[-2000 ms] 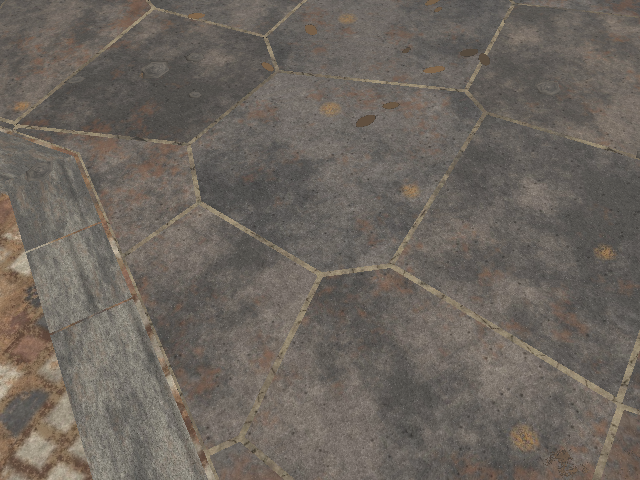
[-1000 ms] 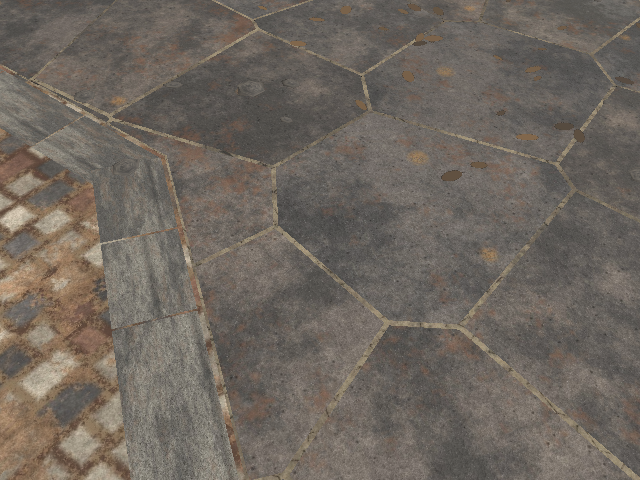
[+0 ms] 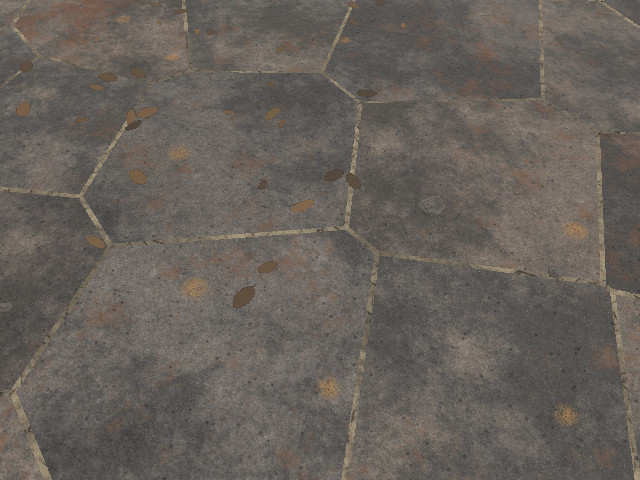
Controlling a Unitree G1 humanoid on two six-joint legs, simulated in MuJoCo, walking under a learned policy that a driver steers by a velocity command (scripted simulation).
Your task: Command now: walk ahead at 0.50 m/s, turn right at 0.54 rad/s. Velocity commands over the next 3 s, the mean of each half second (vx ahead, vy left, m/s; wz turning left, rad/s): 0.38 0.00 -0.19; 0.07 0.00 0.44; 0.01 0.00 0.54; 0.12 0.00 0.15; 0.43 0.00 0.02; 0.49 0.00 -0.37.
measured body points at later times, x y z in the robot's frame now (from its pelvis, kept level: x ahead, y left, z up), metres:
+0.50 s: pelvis +0.23 -0.07 +0.00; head +0.27 -0.09 +0.45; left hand +0.42 +0.17 -0.09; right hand +0.28 -0.36 -0.14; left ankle +0.20 +0.10 -0.66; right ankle +0.29 -0.16 -0.74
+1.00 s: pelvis +0.29 -0.02 +0.01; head +0.34 +0.01 +0.45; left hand +0.39 +0.29 -0.12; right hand +0.49 -0.28 -0.08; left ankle +0.29 +0.07 -0.74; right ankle +0.30 -0.17 -0.66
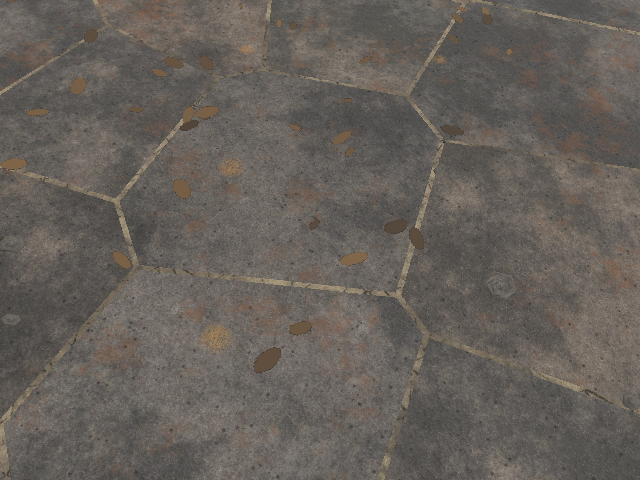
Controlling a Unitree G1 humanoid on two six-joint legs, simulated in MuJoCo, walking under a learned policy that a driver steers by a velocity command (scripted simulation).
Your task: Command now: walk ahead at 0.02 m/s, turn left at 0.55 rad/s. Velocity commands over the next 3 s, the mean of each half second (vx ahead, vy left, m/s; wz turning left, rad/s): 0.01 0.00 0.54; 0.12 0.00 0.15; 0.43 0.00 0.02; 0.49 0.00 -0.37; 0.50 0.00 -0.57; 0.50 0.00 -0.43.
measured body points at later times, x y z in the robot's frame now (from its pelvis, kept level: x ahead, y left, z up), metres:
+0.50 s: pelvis +0.01 -0.04 +0.00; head +0.05 -0.05 +0.45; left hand +0.05 +0.27 -0.10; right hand +0.24 -0.29 -0.11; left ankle -0.05 +0.09 -0.66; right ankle +0.04 -0.15 -0.74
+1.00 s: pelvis +0.04 -0.01 +0.00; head +0.05 -0.01 +0.45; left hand +0.07 +0.30 -0.10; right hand +0.21 -0.25 -0.11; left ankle -0.05 +0.10 -0.74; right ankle +0.10 -0.12 -0.72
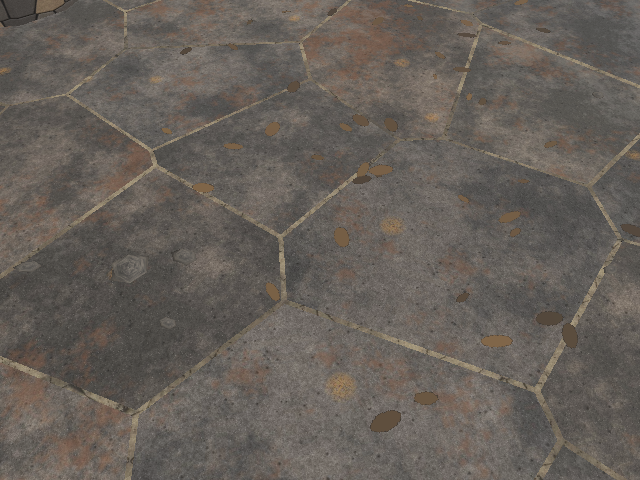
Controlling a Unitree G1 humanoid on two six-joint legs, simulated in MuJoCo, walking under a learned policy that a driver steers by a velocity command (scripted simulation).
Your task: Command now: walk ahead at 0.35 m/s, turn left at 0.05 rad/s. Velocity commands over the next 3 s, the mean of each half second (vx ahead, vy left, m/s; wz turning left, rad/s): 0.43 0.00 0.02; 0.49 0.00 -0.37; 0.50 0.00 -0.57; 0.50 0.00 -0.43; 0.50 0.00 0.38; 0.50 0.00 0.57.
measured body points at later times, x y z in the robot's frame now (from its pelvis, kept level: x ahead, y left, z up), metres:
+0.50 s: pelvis +0.21 -0.03 -0.01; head +0.24 -0.05 +0.44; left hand +0.17 +0.24 -0.13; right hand +0.45 -0.25 -0.09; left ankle +0.40 +0.11 -0.71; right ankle +0.06 -0.12 -0.74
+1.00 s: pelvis +0.49 -0.03 -0.01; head +0.52 -0.05 +0.44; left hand +0.73 +0.18 -0.10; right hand +0.47 -0.32 -0.14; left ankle +0.42 +0.09 -0.74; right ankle +0.63 -0.21 -0.70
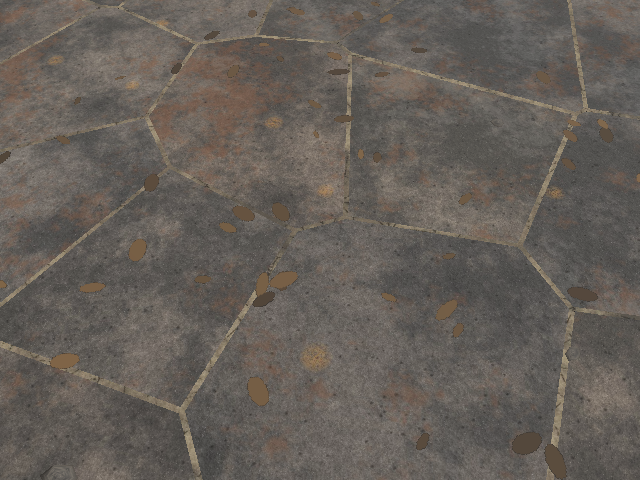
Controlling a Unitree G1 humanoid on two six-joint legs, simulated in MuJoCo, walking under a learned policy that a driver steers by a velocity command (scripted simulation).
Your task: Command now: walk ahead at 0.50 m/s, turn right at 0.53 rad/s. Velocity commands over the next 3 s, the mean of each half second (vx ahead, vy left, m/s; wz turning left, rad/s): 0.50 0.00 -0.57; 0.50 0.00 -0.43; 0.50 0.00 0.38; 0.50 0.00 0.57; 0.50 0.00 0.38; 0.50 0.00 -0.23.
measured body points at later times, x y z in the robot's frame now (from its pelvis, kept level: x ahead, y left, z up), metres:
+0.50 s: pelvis +0.29 -0.06 +0.01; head +0.32 -0.09 +0.45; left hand +0.42 +0.21 -0.09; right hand +0.44 -0.35 -0.08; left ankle +0.52 +0.07 -0.69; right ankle +0.21 -0.12 -0.74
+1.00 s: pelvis +0.55 -0.12 +0.00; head +0.58 -0.14 +0.45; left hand +0.87 -0.04 -0.07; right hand +0.40 -0.36 -0.12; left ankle +0.53 +0.02 -0.74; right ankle +0.61 -0.33 -0.70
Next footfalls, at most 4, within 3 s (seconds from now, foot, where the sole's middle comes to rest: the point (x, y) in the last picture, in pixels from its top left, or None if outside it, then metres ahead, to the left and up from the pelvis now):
0.12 right None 0.25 -0.13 -0.77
0.62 left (321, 432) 0.57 0.01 -0.77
1.10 right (478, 373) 0.68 -0.35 -0.77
1.60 left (383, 255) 1.02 -0.18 -0.77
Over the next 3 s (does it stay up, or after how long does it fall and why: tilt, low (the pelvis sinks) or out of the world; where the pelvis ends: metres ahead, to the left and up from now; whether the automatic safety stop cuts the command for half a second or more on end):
stays up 1.58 -0.17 0.00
